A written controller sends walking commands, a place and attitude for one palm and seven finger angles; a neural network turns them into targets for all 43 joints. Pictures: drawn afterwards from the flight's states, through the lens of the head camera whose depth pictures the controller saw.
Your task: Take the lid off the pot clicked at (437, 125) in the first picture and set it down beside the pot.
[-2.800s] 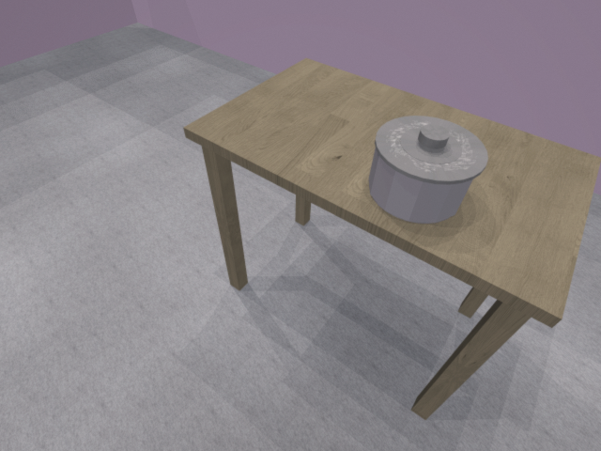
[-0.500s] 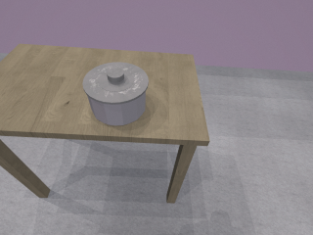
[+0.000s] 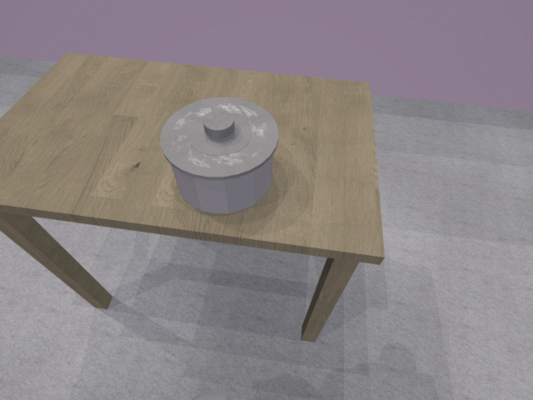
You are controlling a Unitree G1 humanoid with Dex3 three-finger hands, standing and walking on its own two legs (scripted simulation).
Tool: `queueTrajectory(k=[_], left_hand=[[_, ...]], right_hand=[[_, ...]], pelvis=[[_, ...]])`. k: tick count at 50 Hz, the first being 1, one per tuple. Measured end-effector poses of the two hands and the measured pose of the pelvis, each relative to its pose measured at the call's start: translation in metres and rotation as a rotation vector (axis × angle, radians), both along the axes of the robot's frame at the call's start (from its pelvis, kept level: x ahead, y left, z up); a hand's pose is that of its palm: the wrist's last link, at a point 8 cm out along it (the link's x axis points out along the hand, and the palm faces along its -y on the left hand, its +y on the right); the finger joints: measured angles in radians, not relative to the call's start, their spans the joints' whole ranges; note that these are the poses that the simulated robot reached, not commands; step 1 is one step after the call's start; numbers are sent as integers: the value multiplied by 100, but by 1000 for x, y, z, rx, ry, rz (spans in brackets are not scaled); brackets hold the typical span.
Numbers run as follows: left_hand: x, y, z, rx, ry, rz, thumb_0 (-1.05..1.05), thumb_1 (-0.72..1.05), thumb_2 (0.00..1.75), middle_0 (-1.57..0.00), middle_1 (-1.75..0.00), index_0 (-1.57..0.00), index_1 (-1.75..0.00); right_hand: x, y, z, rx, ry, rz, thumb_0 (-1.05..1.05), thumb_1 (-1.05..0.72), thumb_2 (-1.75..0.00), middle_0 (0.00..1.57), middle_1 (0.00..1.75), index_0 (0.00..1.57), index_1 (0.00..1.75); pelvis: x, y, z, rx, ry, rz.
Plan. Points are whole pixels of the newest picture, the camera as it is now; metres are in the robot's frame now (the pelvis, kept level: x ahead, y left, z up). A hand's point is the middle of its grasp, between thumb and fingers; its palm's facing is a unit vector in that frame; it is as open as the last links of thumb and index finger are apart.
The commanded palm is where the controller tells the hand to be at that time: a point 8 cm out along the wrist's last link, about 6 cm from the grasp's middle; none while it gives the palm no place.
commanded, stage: come to a stop and stand still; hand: left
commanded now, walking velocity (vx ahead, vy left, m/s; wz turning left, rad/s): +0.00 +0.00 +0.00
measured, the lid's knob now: (219, 124) +0.53 +0.13 +0.10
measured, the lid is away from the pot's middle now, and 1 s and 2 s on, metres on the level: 0.00 0.00 0.00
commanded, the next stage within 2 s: look again from close up in 0.66 s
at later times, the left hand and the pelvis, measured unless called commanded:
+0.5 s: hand out of the picture -0.04 +0.22 -0.17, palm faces +0.01 -0.97 -0.23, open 7.4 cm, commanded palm none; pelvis -0.03 +0.04 +0.00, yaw -2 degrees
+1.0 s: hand out of the picture -0.02 +0.22 -0.18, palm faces +0.00 -0.98 -0.21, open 7.4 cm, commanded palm none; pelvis -0.03 +0.05 -0.01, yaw -1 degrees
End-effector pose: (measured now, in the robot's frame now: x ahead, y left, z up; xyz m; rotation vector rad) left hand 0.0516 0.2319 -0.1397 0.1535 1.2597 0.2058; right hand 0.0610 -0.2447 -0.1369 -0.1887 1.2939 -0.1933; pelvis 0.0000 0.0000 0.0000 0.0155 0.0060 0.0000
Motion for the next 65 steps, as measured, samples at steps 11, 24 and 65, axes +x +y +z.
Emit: queueTrajectory(k=[11,24,65], left_hand=[[-53,56,-13,-13,81,29,0,91,90,-20,-30,-20,-30],[-94,38,2,-1,158,-16,0,91,90,-20,-30,-20,-30],[-62,40,-11,-39,80,-51,0,91,90,-20,-30,-20,-30]], right_hand=[[-12,43,17,-29,-87,45,1,-91,-90,20,30,19,30],[-63,55,-7,65,-13,-33,0,-94,-90,20,30,20,30],[-73,70,-5,39,20,-27,2,-93,-90,20,30,20,30]], pelvis=[[-18,37,-1,-19,-18,-6],[-34,37,1,1,-12,-32],[-19,52,-4,-17,-10,-28]])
